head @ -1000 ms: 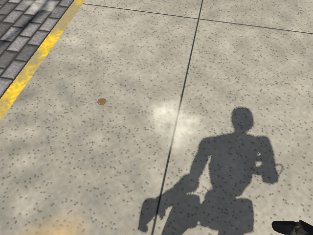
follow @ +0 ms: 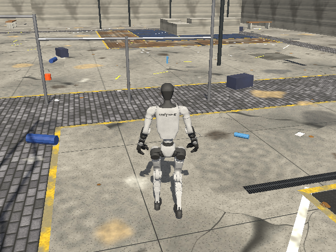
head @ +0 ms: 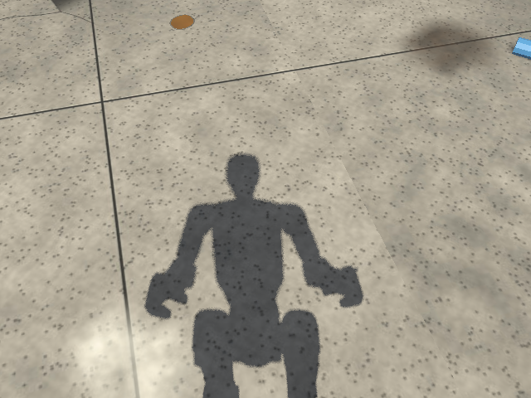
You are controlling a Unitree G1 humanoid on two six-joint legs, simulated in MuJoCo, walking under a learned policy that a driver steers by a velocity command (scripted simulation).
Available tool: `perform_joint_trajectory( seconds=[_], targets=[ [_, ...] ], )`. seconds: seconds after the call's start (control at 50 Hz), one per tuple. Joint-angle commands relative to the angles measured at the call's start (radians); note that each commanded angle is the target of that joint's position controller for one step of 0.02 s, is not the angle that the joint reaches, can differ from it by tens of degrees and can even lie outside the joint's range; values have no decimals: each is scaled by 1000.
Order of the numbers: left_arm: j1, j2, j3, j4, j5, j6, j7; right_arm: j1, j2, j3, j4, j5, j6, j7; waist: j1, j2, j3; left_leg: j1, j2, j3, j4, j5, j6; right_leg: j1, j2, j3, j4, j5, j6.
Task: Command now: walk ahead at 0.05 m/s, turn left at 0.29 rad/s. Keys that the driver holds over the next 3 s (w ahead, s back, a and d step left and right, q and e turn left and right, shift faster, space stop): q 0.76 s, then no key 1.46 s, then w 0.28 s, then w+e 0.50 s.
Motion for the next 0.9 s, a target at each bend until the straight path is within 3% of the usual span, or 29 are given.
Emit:
perform_joint_trajectory(
  seconds=[0.02, 0.06, 0.1, 0.16, 0.2, 0.22, 0.24, 0.26, 0.28, 0.3, 0.34, 0.4, 0.46, 0.52, 0.6, 0.64, 0.66, 0.68, 0.7, 0.72, 0.74, 0.76, 0.78, 0.8, 0.84, 0.9],
  targets=[
    [38, 134, 50, -59, -12, 26, 11, 11, -216, -65, -69, 14, 10, -14, 6, 121, -128, 264, 290, -446, -200, 72, 214, -205, -50, 39, 149, -10, 33],
    [42, 95, 44, -47, -15, 20, 13, -30, -191, -67, -83, 15, 35, -28, 18, 145, -118, 193, 212, -366, -217, -17, 163, -134, -43, 5, 4, 56, 43],
    [50, 74, 41, -37, -18, 9, 10, -28, -185, -73, -89, 15, 55, -40, 13, 181, -145, 166, 177, -338, -214, -19, 155, -52, -25, -14, -102, 119, 48],
    [61, 79, 45, -32, -19, -6, -1, -17, -198, -85, -95, 23, 70, -48, 5, 195, -166, 160, 179, -380, -212, -75, 153, 20, -20, -15, -260, 211, 34],
    [108, 87, 53, -14, -18, -15, -11, -36, -197, -86, -104, 32, 82, -56, 36, 188, -155, 95, 150, -379, -190, -158, 116, 127, -20, -40, -428, 326, 0],
    [126, 119, 64, -11, -11, -17, -9, -18, -178, -81, -102, 33, 84, -58, 39, 153, -148, 17, 112, -351, -145, -242, 74, 204, -85, -2, -491, 340, -33],
    [145, 216, 87, -16, 17, -13, -2, -32, -131, -69, -127, 27, 80, -56, 34, -58, -113, -156, 8, -220, 52, -362, 11, 245, -293, 233, -590, 240, -134],
    [76, 242, 92, -36, 49, -16, -5, -25, -146, -77, -138, 25, 66, -52, 18, -253, -73, -208, -75, -92, 311, -456, -31, 128, -463, 436, -662, 344, -254],
    [2, 181, 71, -70, 54, -28, 1, 19, -201, -97, -112, 15, 60, -51, -9, -173, -64, -187, -26, -128, 495, -434, -51, 102, -465, 392, -641, 448, -275],
    [-52, 138, 59, -80, 35, -35, 7, 67, -209, -106, -78, 20, 67, -50, -39, -112, -60, -185, -25, -120, 569, -382, -61, 109, -407, 284, -610, 514, -232],
    [-70, 116, 49, -81, 1, -40, 13, 105, -172, -100, -50, 17, 86, -58, -32, -90, -52, -229, -10, -104, 676, -303, -97, 175, -353, 165, -568, 631, -197],
    [0, 122, 50, -62, 3, -26, 23, 31, -134, -82, -96, 34, 90, -49, 18, -120, -47, -263, 15, -42, 629, -253, -137, 254, -330, 65, -555, 750, -220],
    [50, 155, 63, -49, 3, -11, 28, -28, -116, -68, -141, 34, 91, -37, 60, -139, -68, -243, 53, -12, 491, -264, -156, 341, -367, 50, -549, 775, -242],
    [27, 192, 78, -53, -2, -4, 17, -38, -108, -58, -166, 29, 94, -22, 62, -154, -76, -123, 76, 42, 361, -281, -141, 297, -387, -1, -549, 798, -246],
    [9, 212, 90, -46, -22, -7, -3, -23, -125, -67, -182, 30, 108, -7, 50, -169, -83, 0, 61, 101, 190, -257, -94, 268, -406, -45, -507, 829, -230],
    [-19, 210, 92, -42, -43, -11, -7, 26, -125, -74, -171, 30, 114, 1, 7, -154, -91, 110, 43, 129, 0, -126, -43, 238, -396, -85, -432, 799, -182],
    [14, 186, 86, -24, -48, -17, -10, 67, -146, -85, -158, 26, 114, -3, -8, -113, -106, 224, 26, 110, -111, 0, -7, 178, -363, -130, -353, 715, -125],
    [52, 144, 75, -18, -19, -22, -13, 122, -228, -112, -154, 28, 111, -17, -11, 59, -146, 430, 136, -66, -136, 308, 52, -9, -290, -214, -152, 485, -33],
    [29, 80, 48, -70, 41, -24, -17, 122, -331, -125, -183, 16, 102, -30, 11, 340, -154, 548, 396, -415, -78, 727, 232, -316, -142, -221, 131, -120, 64],
    [-60, 131, 63, -91, 19, -25, -8, 149, -284, -114, -185, -15, 76, -16, -78, 222, -232, 472, 447, -459, -125, 602, 358, -346, -112, -55, 293, -152, 70],
    [-87, 158, 72, -93, -10, -19, -3, 102, -257, -103, -178, -15, 56, -12, -52, 162, -167, 419, 381, -370, -149, 476, 315, -358, -133, -24, 333, -72, 58],
    [-75, 159, 77, -82, -13, -14, 4, 41, -232, -98, -175, 3, 48, -18, -20, 131, -121, 376, 317, -307, -155, 368, 254, -365, -145, -14, 303, 21, 51],
    [-57, 167, 81, -64, -6, -8, 12, -3, -195, -84, -180, 18, 49, -24, -2, 114, -107, 349, 289, -269, -156, 336, 219, -355, -153, -10, 273, 80, 55],
    [-31, 167, 82, -55, 0, -5, 13, -28, -186, -76, -183, 20, 52, -31, 16, 123, -111, 304, 266, -237, -159, 358, 210, -303, -142, -18, 270, 134, 64],
    [3, 145, 77, -42, -6, -6, 8, -28, -172, -66, -179, 7, 53, -40, 26, 134, -139, 286, 242, -202, -163, 364, 210, -240, -126, -33, 233, 196, 76],
    [-17, 110, 59, -45, -10, -6, 5, -13, -169, -62, -160, 3, 54, -46, 6, 141, -133, 287, 229, -196, -163, 282, 203, -192, -132, -35, 60, 225, 80]
  ],
)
